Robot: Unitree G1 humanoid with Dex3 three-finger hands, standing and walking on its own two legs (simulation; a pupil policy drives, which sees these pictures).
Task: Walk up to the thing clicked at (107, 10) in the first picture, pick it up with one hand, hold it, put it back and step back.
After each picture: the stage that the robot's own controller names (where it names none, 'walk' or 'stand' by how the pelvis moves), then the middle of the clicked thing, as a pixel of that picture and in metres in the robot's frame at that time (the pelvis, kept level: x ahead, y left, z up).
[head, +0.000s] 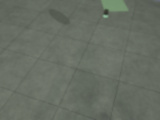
stand; (106, 13) +2.11 -0.34 -0.72
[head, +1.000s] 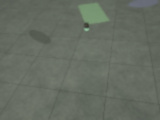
walk; (86, 27) +1.98 +0.09 -0.69
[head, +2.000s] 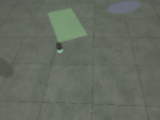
walk; (59, 48) +1.32 +0.38 -0.71
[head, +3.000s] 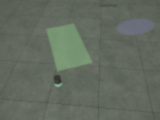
walk; (57, 81) +0.85 +0.29 -0.72
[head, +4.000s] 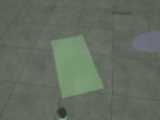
walk; (62, 114) +0.50 +0.21 -0.70
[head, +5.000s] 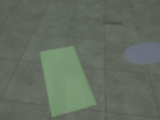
stand; out of the picture +0.36 +0.21 -0.70
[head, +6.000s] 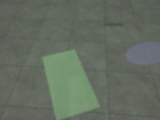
stand; out of the picture +0.35 +0.20 -0.72
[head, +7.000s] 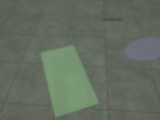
stand; out of the picture +0.35 +0.21 -0.72
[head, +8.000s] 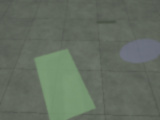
stand; out of the picture +0.29 +0.22 -0.72
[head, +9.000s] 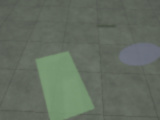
stand; out of the picture +0.34 +0.22 -0.72
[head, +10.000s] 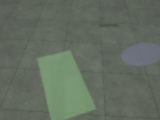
stand; out of the picture +0.32 +0.22 -0.72
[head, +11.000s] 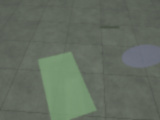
go down; out of the picture +0.33 +0.21 -0.72
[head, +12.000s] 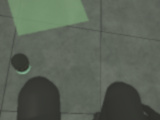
go down; (21, 64) +0.41 +0.26 -0.30
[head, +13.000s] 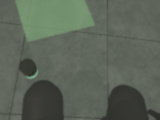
approach; (29, 69) +0.40 +0.26 -0.30
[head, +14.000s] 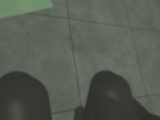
close in; out of the picture +0.38 +0.29 -0.22
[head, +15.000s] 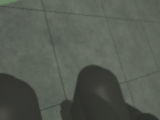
close; out of the picture +0.38 +0.30 -0.21
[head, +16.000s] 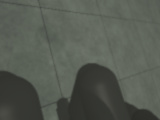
lift; out of the picture +0.37 +0.29 -0.22
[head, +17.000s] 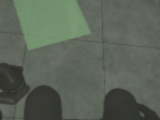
lift; (13, 85) +0.31 +0.24 -0.06
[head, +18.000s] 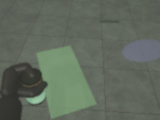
hold; (33, 87) +0.34 +0.18 +0.04
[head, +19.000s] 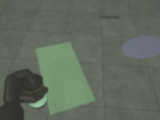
hold; (35, 91) +0.33 +0.18 +0.01
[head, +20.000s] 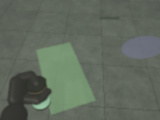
hold; (38, 93) +0.33 +0.17 +0.00
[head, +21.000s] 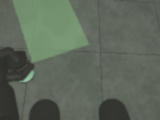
crouch; (21, 68) +0.40 +0.22 -0.09
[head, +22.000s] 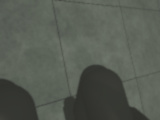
lower; out of the picture +0.40 +0.29 -0.23
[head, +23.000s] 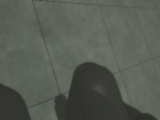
lower; out of the picture +0.41 +0.30 -0.22
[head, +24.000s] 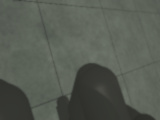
lower; out of the picture +0.40 +0.30 -0.22
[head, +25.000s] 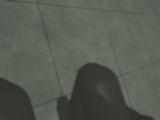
lower; out of the picture +0.40 +0.30 -0.22
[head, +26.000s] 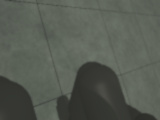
loosen; out of the picture +0.39 +0.30 -0.22
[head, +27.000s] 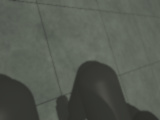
withdraw; out of the picture +0.39 +0.28 -0.22
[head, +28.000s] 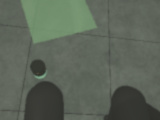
walk; (39, 69) +0.43 +0.23 -0.32
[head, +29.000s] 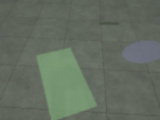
stand; out of the picture +0.35 +0.19 -0.65
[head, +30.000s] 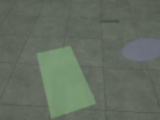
stand; out of the picture +0.36 +0.21 -0.67
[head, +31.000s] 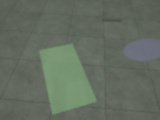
stand; out of the picture +0.37 +0.20 -0.69
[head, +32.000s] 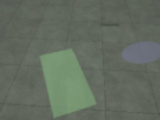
walk; out of the picture +0.38 +0.20 -0.72
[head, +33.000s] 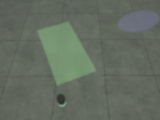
walk; (61, 100) +0.54 +0.20 -0.70
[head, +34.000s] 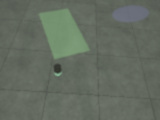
walk; (57, 70) +0.84 +0.19 -0.70
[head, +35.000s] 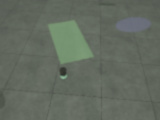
stand; (63, 73) +0.95 +0.20 -0.71
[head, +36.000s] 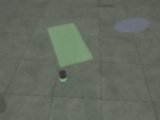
stand; (63, 76) +0.95 +0.22 -0.72
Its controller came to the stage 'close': yes
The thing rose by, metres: 0.71
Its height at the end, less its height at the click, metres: +0.00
